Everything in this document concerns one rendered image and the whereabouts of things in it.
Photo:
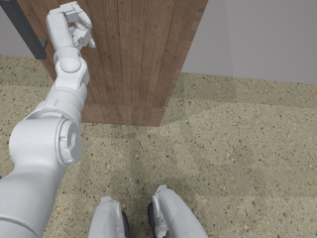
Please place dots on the robot left hand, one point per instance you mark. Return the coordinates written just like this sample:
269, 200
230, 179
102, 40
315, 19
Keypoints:
61, 35

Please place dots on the robot right foot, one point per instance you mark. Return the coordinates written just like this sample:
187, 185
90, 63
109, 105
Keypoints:
152, 220

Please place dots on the handle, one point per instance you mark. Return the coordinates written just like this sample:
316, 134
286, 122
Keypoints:
24, 28

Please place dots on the robot left shin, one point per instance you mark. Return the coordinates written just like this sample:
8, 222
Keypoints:
121, 230

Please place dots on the robot left upper arm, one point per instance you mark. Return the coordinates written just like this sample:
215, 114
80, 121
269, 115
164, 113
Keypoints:
41, 150

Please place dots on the robot left forearm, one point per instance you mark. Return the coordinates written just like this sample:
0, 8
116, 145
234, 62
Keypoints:
68, 94

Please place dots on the cupboard door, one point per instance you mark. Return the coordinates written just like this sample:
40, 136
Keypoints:
138, 46

